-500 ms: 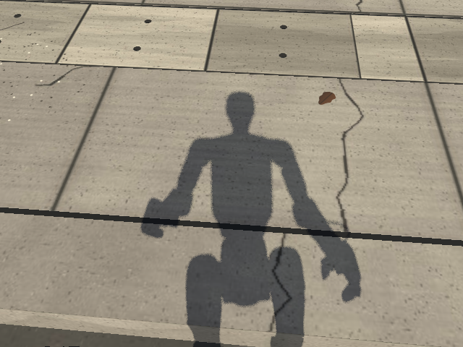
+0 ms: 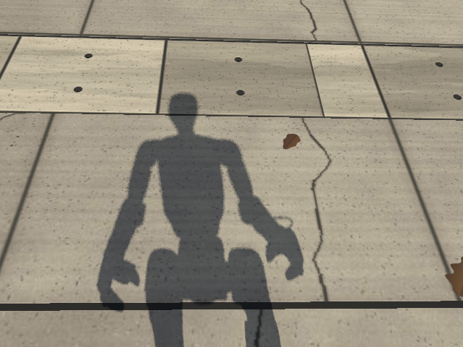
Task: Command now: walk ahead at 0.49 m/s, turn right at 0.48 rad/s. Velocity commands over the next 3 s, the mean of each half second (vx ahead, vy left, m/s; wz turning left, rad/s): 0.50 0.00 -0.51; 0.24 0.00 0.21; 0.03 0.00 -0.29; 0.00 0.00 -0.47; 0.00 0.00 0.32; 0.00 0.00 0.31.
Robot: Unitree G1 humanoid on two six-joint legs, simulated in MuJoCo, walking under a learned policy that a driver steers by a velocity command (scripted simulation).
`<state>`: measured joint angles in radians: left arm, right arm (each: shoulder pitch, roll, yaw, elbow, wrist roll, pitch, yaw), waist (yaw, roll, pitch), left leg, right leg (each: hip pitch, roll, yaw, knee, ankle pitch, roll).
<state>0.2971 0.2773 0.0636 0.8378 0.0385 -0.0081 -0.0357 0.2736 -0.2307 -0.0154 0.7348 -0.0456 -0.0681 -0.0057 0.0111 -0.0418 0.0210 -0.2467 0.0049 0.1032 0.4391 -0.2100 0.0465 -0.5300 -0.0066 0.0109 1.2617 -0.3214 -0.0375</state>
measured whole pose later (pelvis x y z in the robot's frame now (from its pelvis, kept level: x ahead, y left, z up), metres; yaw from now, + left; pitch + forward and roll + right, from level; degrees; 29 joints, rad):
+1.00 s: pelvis +0.53 -0.23 +0.11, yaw -10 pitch +2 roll +1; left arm 0.06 0.33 0.03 0.60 0.06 -0.10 -0.01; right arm 0.39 -0.32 -0.09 0.82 -0.01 -0.11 0.03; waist -0.13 0.00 -0.02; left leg -0.38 -0.12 -0.06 0.50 -0.15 0.07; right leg -0.60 -0.01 0.13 1.31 -0.52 0.16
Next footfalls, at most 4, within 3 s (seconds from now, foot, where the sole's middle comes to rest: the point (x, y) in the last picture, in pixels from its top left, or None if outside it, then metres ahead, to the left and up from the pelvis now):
0.40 right None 0.41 -0.20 -0.66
0.86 left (290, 279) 0.65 -0.16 -0.66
1.12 right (386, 311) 0.56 -0.42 -0.66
2.06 left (306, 285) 0.63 -0.20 -0.66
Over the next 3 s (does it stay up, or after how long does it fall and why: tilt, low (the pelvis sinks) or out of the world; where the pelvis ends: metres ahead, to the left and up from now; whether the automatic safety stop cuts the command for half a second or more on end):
stays up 0.53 -0.23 0.11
